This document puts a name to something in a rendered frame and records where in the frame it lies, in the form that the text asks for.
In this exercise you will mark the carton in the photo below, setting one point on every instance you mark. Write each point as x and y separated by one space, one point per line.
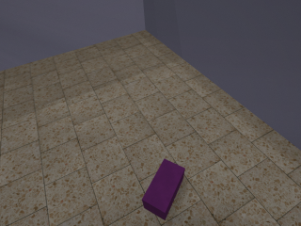
163 188

